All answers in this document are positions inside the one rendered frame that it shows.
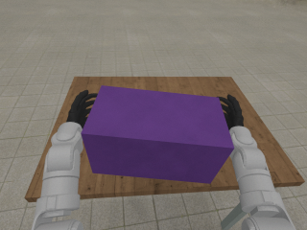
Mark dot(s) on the right robot forearm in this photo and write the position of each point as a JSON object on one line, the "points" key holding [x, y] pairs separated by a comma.
{"points": [[258, 196]]}

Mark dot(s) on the left robot hand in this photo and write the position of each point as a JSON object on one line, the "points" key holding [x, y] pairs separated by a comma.
{"points": [[77, 113]]}

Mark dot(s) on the table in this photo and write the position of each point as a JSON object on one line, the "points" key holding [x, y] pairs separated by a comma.
{"points": [[98, 185]]}

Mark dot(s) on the right robot hand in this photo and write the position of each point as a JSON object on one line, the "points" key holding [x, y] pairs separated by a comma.
{"points": [[233, 115]]}

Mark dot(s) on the robot left upper arm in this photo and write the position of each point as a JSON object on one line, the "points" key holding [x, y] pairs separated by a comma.
{"points": [[67, 224]]}

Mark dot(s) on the carton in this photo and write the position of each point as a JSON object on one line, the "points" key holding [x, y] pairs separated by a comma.
{"points": [[155, 134]]}

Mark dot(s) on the robot right upper arm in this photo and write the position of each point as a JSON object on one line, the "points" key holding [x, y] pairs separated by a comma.
{"points": [[265, 223]]}

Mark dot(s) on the left robot forearm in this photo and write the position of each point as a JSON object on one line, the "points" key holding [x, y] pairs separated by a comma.
{"points": [[60, 185]]}

